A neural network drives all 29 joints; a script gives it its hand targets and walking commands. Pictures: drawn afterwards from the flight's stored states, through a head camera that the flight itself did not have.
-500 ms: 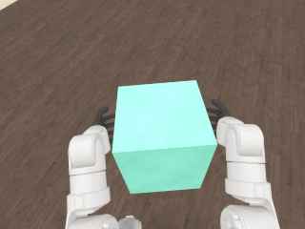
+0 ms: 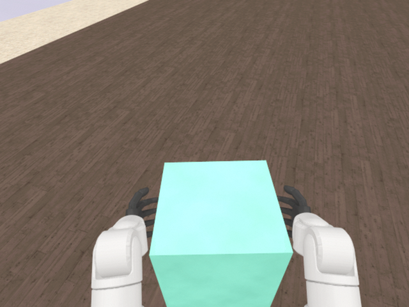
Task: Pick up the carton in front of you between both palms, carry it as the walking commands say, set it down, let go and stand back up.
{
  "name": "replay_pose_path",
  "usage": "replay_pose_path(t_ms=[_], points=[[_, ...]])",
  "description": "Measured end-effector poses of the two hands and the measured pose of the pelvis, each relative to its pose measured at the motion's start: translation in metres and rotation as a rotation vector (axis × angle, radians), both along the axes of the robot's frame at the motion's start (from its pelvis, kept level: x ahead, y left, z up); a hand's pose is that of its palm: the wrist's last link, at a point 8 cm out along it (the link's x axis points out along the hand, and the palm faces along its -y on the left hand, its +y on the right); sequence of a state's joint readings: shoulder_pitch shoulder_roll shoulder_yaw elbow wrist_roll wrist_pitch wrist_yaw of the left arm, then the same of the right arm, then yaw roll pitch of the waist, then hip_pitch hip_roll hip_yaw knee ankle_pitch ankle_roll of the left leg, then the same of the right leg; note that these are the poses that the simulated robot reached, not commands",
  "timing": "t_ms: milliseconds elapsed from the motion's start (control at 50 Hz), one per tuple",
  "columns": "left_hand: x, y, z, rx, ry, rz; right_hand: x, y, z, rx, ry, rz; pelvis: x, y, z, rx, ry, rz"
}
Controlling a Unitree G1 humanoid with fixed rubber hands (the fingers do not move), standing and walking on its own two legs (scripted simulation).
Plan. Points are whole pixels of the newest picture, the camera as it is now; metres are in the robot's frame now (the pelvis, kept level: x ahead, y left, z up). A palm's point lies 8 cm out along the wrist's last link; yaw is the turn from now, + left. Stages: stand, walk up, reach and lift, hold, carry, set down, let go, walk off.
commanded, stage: carry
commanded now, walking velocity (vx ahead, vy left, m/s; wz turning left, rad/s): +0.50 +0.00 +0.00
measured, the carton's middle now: (216, 237) +0.27 +0.00 +0.00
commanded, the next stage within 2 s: none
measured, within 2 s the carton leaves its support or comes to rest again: neither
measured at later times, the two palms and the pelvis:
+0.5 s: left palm (169, 125) +0.56 +0.11 +0.08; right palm (276, 121) +0.58 -0.19 +0.07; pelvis +0.31 -0.06 +0.00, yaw +3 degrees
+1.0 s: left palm (163, 74) +0.90 +0.16 +0.07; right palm (244, 72) +0.89 -0.14 +0.08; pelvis +0.63 +0.01 +0.00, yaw +0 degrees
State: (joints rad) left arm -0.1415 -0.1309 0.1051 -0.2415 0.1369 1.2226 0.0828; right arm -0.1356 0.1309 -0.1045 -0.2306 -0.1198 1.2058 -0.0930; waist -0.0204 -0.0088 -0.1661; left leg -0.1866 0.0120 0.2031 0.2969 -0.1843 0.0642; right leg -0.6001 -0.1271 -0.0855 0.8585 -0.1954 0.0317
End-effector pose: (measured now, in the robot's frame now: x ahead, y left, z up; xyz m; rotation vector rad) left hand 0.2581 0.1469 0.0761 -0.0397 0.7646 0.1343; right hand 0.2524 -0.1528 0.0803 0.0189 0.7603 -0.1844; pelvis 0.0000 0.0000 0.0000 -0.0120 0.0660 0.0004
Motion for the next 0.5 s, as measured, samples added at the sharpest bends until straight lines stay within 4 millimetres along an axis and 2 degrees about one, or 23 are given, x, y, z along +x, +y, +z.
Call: replay_pose_path(t_ms=[80,160,240,280,380,500], points=[[0.047,-0.004,0.011,0.0,-0.05,0.01,0.05,-0.004,0.011,-0.001,-0.05,0.011,0.048,-0.007,0.0,0.003,-0.001,0.003],[0.101,-0.015,0.016,0.003,-0.094,0.027,0.109,-0.015,0.015,0.008,-0.095,0.024,0.104,-0.02,-0.007,0.015,-0.006,0.005],[0.165,-0.032,0.009,0.019,-0.118,0.041,0.176,-0.031,0.002,0.033,-0.118,0.033,0.167,-0.038,-0.027,0.02,-0.017,0.021],[0.193,-0.039,0.002,0.039,-0.091,0.041,0.207,-0.039,-0.009,0.043,-0.091,0.041,0.191,-0.045,-0.03,0.002,-0.011,0.03],[0.237,-0.042,-0.01,0.045,0.022,0.071,0.26,-0.042,-0.022,0.06,0.022,0.061,0.24,-0.056,-0.014,0.017,0.004,0.052],[0.3,-0.038,0.005,0.036,-0.012,0.09,0.328,-0.037,-0.006,0.048,-0.013,0.085,0.306,-0.057,0.0,0.024,0.013,0.045]])
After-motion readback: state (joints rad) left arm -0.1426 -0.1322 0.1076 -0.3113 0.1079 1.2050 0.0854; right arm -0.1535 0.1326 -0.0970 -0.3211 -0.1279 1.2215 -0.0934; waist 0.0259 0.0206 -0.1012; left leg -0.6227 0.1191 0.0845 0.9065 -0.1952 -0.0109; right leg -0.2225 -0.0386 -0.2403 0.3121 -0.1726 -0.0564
